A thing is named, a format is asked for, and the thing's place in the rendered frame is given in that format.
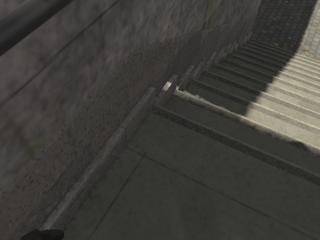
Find left robot hand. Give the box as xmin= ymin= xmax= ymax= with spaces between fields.
xmin=20 ymin=229 xmax=64 ymax=240

